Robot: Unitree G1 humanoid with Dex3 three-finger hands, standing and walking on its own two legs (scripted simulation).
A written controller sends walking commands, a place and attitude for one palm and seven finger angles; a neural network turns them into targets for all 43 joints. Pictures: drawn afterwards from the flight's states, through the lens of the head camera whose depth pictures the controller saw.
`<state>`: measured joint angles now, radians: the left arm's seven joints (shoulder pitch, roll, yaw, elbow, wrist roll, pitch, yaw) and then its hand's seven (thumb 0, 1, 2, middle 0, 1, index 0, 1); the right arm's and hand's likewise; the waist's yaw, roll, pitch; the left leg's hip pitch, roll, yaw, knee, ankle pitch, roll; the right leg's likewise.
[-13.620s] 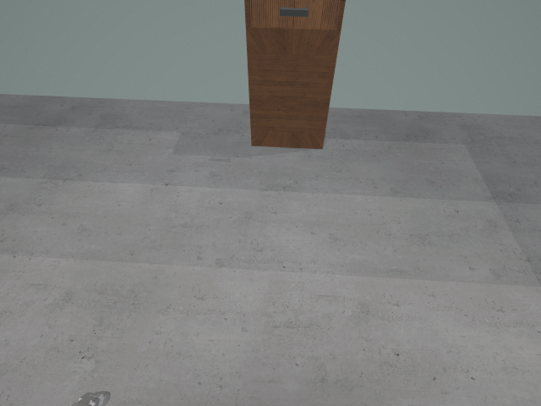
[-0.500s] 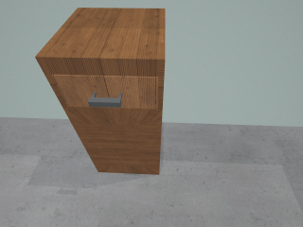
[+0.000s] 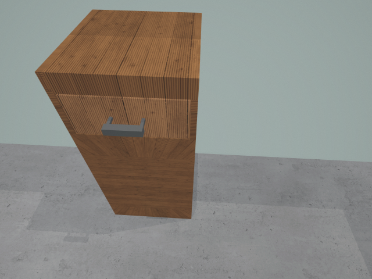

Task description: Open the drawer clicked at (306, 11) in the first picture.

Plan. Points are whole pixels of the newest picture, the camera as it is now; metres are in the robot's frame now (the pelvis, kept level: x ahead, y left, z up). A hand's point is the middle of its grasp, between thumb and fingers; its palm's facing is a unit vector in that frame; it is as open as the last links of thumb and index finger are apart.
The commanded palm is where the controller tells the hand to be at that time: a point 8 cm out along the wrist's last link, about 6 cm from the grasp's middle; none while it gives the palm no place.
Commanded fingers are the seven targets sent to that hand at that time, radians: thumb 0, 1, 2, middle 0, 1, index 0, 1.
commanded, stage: look again from close up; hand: left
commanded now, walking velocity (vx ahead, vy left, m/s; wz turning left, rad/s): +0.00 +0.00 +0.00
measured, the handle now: (125, 125) +0.53 +0.22 -0.01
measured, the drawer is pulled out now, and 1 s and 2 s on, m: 0.00 0.00 0.00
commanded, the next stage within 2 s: raise the hand with hooked fingers in 0.52 s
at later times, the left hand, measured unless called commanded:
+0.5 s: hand out of the picture +0.00 +0.16 -0.18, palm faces +0.05 -0.98 -0.19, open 7.3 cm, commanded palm none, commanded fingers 0.00 0.90 0.90 -0.20 -0.30 -0.20 -0.30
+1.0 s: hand (113, 255) +0.18 +0.17 -0.04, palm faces +0.01 -0.24 -0.97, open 8.3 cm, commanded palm +0.14 +0.21 -0.01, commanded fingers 0.00 0.43 0.70 -0.23 -0.60 -0.23 -0.60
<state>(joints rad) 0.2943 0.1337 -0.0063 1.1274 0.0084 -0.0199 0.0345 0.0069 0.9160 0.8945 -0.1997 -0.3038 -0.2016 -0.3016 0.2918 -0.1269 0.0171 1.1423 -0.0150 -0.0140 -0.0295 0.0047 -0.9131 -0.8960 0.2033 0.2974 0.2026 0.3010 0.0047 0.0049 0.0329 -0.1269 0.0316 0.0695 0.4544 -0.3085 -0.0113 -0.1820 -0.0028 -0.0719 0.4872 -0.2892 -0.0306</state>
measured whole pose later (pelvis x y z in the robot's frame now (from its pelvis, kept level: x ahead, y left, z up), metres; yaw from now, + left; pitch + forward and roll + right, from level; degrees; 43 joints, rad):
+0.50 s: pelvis +0.01 -0.01 +0.00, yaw +0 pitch -1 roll +0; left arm 0.30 0.13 0.00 1.13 0.01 -0.02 0.04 0.01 0.92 0.89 -0.20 -0.30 -0.20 -0.30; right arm 0.29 -0.12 0.02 1.15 -0.02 -0.02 -0.04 0.00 -0.91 -0.90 0.20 0.30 0.20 0.30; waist 0.01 0.00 0.03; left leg -0.10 0.04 0.06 0.44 -0.32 -0.02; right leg -0.16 0.00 -0.08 0.48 -0.31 -0.04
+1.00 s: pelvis -0.04 -0.01 -0.03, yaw -2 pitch +8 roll +3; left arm 0.35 0.25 -0.15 0.03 1.05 -0.04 0.42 0.01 0.66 0.79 -0.22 -0.46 -0.22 -0.46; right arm 0.07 -0.28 -0.06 0.53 -0.05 0.01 0.04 0.01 -0.91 -0.90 0.20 0.30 0.20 0.30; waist 0.07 -0.01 -0.11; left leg -0.50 0.02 0.13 0.75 -0.38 -0.01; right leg -0.61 -0.03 -0.01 0.84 -0.37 -0.05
